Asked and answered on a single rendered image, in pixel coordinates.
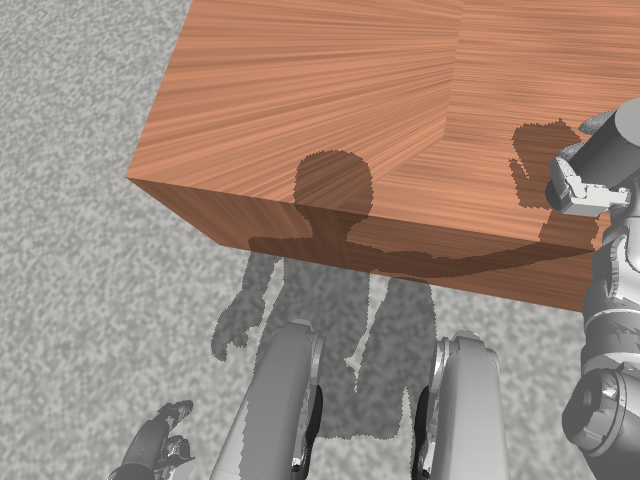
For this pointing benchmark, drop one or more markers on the left robot foot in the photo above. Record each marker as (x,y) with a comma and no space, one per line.
(300,472)

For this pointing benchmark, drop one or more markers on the right robot arm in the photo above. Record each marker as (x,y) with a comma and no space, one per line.
(603,415)

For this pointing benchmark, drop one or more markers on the right robot hand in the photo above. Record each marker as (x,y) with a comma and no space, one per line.
(592,199)

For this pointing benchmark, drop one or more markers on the can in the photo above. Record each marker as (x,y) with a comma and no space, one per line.
(611,155)

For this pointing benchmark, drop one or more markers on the right robot foot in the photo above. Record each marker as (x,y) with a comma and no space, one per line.
(420,436)

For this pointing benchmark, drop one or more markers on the left robot arm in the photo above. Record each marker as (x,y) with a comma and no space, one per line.
(132,471)

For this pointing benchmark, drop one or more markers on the left robot hand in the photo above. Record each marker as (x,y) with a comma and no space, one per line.
(152,447)

